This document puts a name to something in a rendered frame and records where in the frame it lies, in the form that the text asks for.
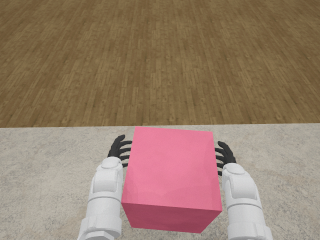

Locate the carton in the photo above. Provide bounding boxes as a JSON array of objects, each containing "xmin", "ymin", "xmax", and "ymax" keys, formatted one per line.
[{"xmin": 121, "ymin": 126, "xmax": 223, "ymax": 234}]

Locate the right robot hand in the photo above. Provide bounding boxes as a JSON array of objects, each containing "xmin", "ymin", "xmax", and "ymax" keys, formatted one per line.
[{"xmin": 214, "ymin": 141, "xmax": 237, "ymax": 176}]

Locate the robot right forearm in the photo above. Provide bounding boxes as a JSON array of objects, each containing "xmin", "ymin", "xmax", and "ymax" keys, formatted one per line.
[{"xmin": 221, "ymin": 163, "xmax": 273, "ymax": 240}]

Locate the robot left forearm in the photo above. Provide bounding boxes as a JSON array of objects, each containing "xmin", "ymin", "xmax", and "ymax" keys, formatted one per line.
[{"xmin": 77, "ymin": 156, "xmax": 124, "ymax": 240}]

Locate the left robot hand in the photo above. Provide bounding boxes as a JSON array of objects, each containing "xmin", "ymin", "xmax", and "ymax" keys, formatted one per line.
[{"xmin": 107, "ymin": 134, "xmax": 132, "ymax": 168}]

